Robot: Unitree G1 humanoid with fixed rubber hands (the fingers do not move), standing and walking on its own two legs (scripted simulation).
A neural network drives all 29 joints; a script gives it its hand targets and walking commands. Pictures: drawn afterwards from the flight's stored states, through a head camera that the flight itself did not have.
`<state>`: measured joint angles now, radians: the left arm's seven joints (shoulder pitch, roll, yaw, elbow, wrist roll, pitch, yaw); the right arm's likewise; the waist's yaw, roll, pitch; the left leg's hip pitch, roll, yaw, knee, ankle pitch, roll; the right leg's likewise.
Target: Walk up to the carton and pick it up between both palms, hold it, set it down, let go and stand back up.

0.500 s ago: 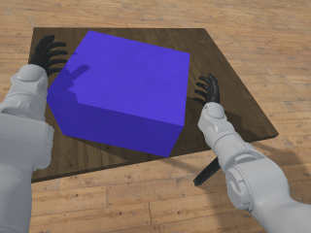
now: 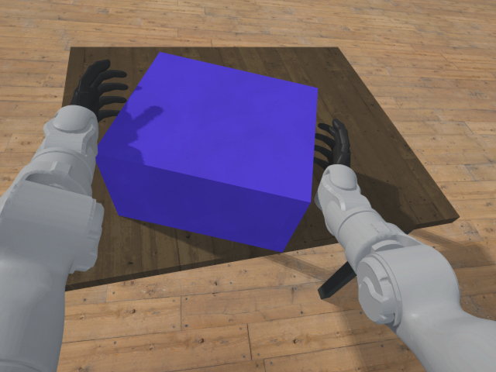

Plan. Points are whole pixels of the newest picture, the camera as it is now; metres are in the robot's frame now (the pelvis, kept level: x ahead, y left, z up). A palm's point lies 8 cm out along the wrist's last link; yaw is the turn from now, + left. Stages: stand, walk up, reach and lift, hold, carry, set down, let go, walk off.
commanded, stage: reach and lift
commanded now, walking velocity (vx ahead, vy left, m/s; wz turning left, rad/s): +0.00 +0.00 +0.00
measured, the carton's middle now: (220, 150) +0.50 -0.03 +0.03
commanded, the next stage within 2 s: none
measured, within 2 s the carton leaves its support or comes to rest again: leaves its support in 1.56 s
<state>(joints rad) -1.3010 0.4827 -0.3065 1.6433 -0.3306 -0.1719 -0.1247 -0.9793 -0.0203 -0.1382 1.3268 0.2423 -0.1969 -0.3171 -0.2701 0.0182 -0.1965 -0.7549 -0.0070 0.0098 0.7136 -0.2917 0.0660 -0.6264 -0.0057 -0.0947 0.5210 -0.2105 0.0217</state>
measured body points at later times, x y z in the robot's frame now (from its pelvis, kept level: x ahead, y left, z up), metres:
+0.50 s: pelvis -0.01 -0.03 +0.00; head +0.07 +0.04 +0.44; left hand +0.53 +0.15 +0.13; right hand +0.41 -0.23 +0.09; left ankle +0.02 +0.04 -0.72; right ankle +0.00 -0.17 -0.72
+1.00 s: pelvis -0.01 -0.03 -0.01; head +0.06 +0.04 +0.43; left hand +0.53 +0.15 +0.13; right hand +0.40 -0.23 +0.09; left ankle +0.02 +0.04 -0.72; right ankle +0.00 -0.17 -0.72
